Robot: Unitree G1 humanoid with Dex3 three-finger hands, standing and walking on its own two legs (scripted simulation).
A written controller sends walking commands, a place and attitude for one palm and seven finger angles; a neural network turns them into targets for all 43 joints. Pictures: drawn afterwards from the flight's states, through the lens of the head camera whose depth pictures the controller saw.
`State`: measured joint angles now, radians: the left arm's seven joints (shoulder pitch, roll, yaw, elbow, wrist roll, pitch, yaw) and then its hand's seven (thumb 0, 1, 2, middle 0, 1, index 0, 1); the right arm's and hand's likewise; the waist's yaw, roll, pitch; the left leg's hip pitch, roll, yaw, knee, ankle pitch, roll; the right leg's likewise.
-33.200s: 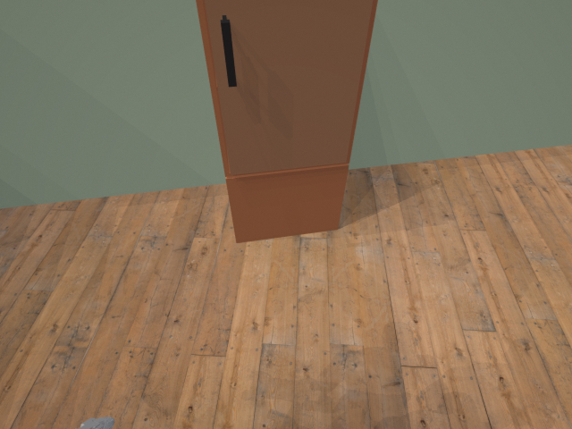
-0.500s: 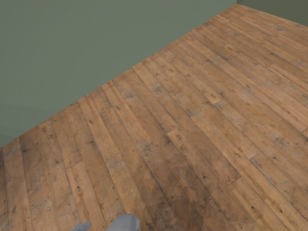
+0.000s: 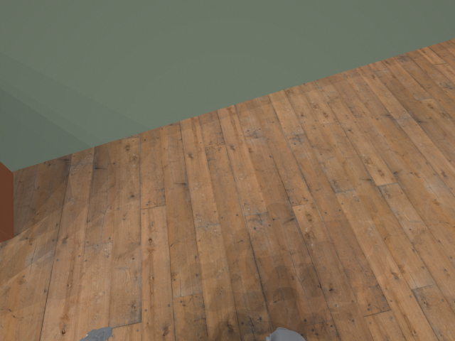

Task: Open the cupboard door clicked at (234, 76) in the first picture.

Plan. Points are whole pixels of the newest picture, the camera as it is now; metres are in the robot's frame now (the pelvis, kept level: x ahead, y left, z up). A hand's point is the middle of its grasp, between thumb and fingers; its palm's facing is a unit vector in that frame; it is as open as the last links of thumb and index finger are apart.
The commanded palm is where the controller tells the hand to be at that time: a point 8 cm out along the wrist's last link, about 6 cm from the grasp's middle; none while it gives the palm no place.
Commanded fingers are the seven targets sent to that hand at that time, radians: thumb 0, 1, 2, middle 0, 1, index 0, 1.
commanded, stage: turn to face it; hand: left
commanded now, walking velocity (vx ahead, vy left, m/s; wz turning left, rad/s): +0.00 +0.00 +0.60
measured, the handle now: out of the picture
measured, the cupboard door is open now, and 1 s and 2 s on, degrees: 43 43 43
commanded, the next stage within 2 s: take the last steps up to it in 1.90 s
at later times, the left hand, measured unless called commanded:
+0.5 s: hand out of the picture -0.02 +0.17 -0.17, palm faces +0.38 -0.89 -0.25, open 7.3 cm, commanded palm none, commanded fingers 0.00 0.90 0.90 -0.20 -0.30 -0.20 -0.30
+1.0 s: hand out of the picture +0.00 +0.17 -0.15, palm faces +0.58 -0.76 -0.29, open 7.3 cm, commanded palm none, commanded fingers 0.00 0.90 0.90 -0.20 -0.30 -0.20 -0.30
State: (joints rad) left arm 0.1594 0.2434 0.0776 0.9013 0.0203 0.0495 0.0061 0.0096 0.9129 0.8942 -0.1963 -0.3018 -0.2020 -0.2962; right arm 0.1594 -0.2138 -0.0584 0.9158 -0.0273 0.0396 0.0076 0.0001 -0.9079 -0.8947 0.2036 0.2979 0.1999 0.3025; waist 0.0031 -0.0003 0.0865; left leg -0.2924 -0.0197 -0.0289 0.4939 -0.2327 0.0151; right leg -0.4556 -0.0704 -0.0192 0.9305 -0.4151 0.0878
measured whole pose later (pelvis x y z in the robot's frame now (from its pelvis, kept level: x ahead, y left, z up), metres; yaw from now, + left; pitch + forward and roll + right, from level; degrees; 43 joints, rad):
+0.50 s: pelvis +0.01 -0.03 -0.01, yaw +21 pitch +0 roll +2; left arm 0.25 0.21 0.06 0.91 0.03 0.00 0.02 0.01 0.92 0.89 -0.20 -0.30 -0.21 -0.30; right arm 0.09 -0.23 -0.07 0.94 -0.01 0.08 0.03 0.00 -0.91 -0.90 0.20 0.30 0.19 0.30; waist 0.02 -0.04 0.13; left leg -0.34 0.02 0.09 0.69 -0.40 -0.04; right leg -0.20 -0.16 -0.31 0.61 -0.39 0.00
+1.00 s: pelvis +0.03 -0.06 -0.01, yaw +37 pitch +1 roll +1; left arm 0.15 0.18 0.04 0.86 0.02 0.00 0.01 0.01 0.91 0.89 -0.20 -0.30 -0.20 -0.30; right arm 0.18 -0.25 -0.09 0.94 -0.02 0.07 0.01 0.00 -0.91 -0.89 0.20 0.30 0.20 0.30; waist -0.02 0.06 0.10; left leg -0.47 -0.06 -0.08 0.94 -0.47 -0.03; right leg -0.28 -0.05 -0.09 0.60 -0.34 -0.02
